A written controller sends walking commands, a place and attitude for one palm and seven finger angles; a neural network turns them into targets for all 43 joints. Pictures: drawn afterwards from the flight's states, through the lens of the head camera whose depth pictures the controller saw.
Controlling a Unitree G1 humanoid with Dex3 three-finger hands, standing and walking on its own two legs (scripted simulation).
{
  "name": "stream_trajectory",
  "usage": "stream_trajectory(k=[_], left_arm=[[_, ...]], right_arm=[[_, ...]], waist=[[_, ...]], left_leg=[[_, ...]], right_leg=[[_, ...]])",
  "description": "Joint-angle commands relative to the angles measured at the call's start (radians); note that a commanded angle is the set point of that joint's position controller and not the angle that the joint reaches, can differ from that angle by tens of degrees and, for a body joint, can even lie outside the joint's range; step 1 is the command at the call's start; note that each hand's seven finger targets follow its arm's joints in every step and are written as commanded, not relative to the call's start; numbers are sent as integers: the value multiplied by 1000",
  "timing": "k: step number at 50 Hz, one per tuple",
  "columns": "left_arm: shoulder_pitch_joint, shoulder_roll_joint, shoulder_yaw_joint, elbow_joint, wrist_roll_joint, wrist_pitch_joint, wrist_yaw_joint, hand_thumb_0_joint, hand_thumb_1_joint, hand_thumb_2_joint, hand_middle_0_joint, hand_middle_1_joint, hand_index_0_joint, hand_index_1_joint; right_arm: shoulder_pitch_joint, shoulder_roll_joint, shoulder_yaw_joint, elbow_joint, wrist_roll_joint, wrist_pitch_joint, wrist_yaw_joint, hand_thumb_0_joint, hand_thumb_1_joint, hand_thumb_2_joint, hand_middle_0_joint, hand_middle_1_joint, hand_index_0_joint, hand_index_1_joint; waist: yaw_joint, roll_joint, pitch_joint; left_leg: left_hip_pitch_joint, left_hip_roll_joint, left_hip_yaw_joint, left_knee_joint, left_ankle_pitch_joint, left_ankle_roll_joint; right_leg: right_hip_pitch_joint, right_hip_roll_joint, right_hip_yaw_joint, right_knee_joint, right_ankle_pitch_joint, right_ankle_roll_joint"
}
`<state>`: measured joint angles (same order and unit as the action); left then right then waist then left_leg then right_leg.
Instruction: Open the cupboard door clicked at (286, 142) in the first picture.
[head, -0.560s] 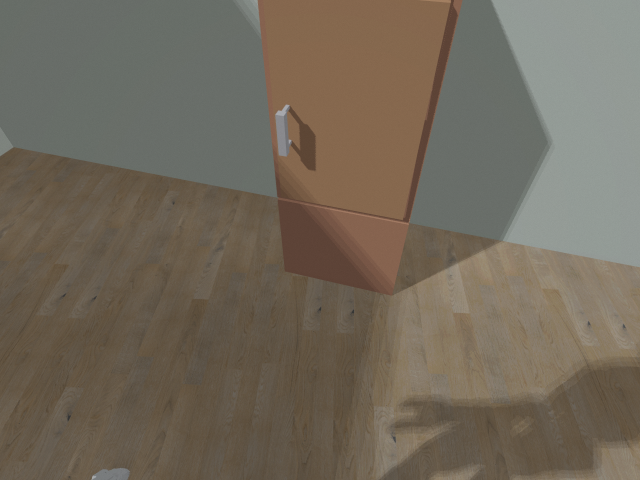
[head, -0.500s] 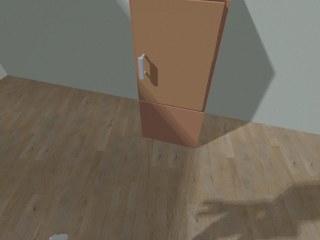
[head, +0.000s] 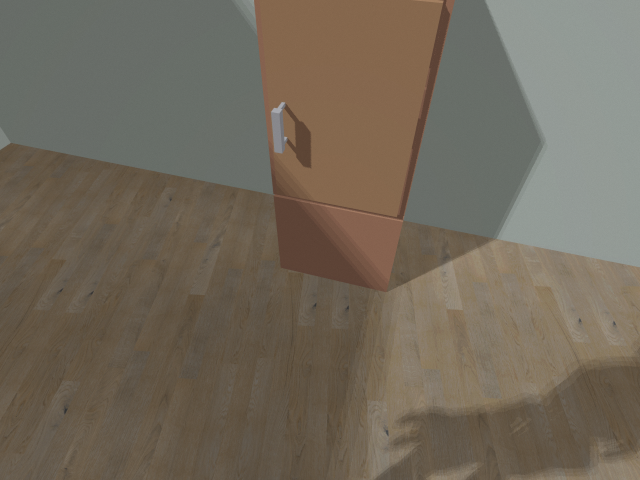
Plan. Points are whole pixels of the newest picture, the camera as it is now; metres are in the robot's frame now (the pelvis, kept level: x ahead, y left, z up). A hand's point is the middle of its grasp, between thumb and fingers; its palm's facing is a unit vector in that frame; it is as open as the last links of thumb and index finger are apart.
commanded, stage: stand and wait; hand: left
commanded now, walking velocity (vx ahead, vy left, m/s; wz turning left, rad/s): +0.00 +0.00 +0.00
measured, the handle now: (281, 127) +0.98 +0.17 -0.08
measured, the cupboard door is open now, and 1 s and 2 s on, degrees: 0 0 0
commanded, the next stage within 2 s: look at it before walking up in 0.26 s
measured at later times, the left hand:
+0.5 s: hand out of the picture +0.07 +0.24 -0.15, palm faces -0.03 -0.94 -0.34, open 7.4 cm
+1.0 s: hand out of the picture +0.08 +0.25 -0.15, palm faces -0.03 -0.94 -0.34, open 7.4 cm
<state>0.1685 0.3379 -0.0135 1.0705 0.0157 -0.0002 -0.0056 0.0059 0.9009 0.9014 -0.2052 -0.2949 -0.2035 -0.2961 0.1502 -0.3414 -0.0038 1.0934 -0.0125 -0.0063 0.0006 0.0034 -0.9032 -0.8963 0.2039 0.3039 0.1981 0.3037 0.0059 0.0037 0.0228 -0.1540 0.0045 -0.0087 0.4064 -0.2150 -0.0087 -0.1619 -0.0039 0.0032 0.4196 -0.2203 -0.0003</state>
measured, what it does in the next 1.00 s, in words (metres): stands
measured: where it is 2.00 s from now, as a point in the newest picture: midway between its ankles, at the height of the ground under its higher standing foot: outside the picture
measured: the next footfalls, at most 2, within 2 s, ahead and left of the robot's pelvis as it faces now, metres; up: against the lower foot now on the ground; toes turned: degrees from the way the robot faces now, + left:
none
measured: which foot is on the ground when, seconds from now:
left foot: down 0.00-1.00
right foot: down 0.00-1.00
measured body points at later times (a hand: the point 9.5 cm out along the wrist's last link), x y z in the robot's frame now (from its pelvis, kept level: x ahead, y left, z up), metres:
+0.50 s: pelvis +0.00 +0.00 +0.00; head +0.00 -0.01 +0.45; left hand +0.08 +0.29 -0.13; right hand +0.07 -0.30 -0.13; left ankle +0.00 +0.13 -0.74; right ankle +0.01 -0.12 -0.74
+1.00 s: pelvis +0.01 +0.00 +0.00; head +0.01 +0.00 +0.45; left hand +0.08 +0.30 -0.13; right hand +0.09 -0.30 -0.13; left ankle +0.00 +0.13 -0.74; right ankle +0.01 -0.12 -0.74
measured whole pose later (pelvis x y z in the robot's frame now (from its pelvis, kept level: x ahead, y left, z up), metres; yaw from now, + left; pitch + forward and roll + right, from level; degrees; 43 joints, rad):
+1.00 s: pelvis +0.01 +0.00 +0.00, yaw +0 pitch -2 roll +0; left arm 0.15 0.34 -0.01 1.08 0.02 -0.01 0.00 0.01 0.90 0.90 -0.20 -0.29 -0.20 -0.30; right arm 0.12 -0.34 0.00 1.11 -0.01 -0.01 0.00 0.00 -0.90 -0.90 0.20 0.30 0.20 0.30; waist 0.01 0.00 0.03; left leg -0.13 0.01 -0.01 0.36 -0.20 -0.01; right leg -0.13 0.00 0.00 0.37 -0.20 0.00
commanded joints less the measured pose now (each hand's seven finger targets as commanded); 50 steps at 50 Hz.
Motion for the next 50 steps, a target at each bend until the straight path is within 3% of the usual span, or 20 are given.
stream_trajectory(k=[1,22,34,42,50], left_arm=[[-58,207,48,-61,-6,-25,16,0,900,900,-200,-300,-200,-300],[-64,210,47,-57,-3,-28,16,0,900,900,-200,-300,-200,-300],[-65,210,46,-53,-5,-28,17,0,900,900,-200,-300,-200,-300],[-62,211,48,-54,-4,-31,17,0,900,900,-200,-300,-200,-300],[-59,211,47,-50,-5,-29,17,0,900,900,-200,-300,-200,-300]], right_arm=[[-68,-199,-35,-64,2,-30,-15,0,-900,-900,200,300,200,300],[-59,-200,-33,-52,4,-27,-12,0,-900,-900,200,300,200,300],[-72,-204,-31,-50,5,-30,-14,0,-900,-900,200,300,200,300],[-71,-203,-31,-52,6,-28,-14,0,-900,-900,200,300,200,300],[-77,-208,-29,-48,6,-31,-17,0,-900,-900,200,300,200,300]], waist=[[-3,-4,-35],[-6,-20,-27],[-5,0,-51],[-5,-25,-44],[-3,2,-54]], left_leg=[[-8,103,-94,-87,84,38],[-1,104,-98,-92,84,34],[25,112,-93,-96,143,32],[29,111,-93,-95,152,33],[47,117,-87,-103,175,31]], right_leg=[[-3,-113,111,-94,57,-34],[-18,-112,119,-115,45,-34],[12,-112,108,-101,134,-31],[18,-116,109,-112,150,-33],[30,-114,106,-110,179,-31]])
